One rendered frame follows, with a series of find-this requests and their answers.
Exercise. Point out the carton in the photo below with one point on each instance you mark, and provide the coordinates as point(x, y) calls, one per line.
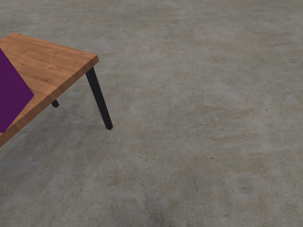
point(14, 93)

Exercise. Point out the table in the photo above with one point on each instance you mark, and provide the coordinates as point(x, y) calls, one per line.
point(48, 69)

